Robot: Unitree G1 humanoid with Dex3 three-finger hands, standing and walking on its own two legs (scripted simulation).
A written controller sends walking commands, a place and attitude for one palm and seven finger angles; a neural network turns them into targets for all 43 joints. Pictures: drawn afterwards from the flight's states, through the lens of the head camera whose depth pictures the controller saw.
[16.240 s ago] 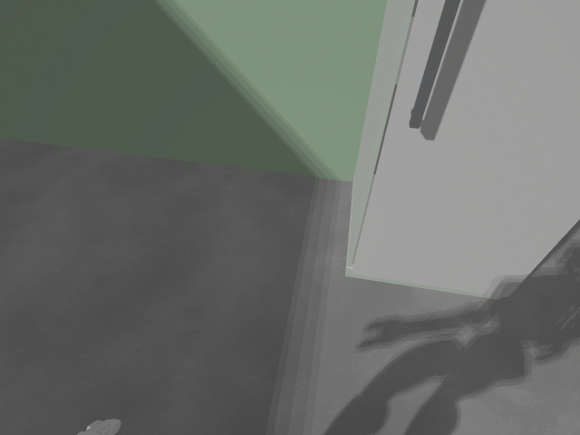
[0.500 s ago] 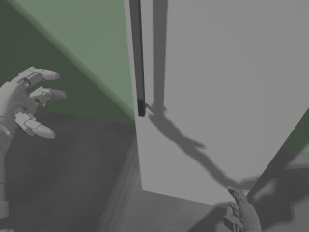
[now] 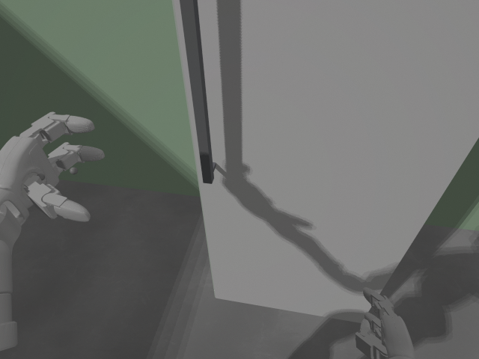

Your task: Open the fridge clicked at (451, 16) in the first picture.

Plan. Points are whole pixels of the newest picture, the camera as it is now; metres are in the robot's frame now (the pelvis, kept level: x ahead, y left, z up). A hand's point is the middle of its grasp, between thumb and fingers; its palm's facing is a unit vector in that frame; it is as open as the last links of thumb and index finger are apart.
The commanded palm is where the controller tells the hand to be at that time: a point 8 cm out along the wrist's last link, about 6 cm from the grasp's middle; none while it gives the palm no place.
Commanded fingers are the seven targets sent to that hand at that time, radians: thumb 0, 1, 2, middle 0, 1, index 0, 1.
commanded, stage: move the hooked fingers beside the handle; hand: left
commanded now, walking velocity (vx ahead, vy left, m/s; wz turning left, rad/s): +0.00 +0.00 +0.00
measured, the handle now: (200, 74) +0.52 +0.14 +0.27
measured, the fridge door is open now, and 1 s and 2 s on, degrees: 0 0 0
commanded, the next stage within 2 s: none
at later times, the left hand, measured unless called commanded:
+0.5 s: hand (109, 153) +0.33 +0.25 +0.22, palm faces +0.01 -1.00 -0.06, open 14.0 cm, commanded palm +0.30 +0.30 +0.22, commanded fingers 0.00 -0.50 0.30 -0.30 -1.20 -0.30 -1.20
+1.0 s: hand (136, 139) +0.37 +0.22 +0.22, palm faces +0.01 -1.00 -0.02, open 14.0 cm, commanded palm +0.35 +0.28 +0.22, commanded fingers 0.00 -0.50 0.30 -0.30 -1.20 -0.30 -1.20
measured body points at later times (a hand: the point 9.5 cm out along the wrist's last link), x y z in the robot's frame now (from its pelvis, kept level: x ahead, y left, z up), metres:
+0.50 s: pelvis +0.01 +0.00 +0.00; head -0.03 -0.01 +0.45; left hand +0.32 +0.30 +0.23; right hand +0.22 -0.21 -0.06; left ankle +0.03 +0.11 -0.74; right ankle +0.00 -0.10 -0.74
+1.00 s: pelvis +0.01 -0.01 +0.00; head -0.02 -0.03 +0.45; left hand +0.37 +0.28 +0.22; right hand +0.18 -0.26 -0.08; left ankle +0.03 +0.11 -0.74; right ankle +0.00 -0.10 -0.74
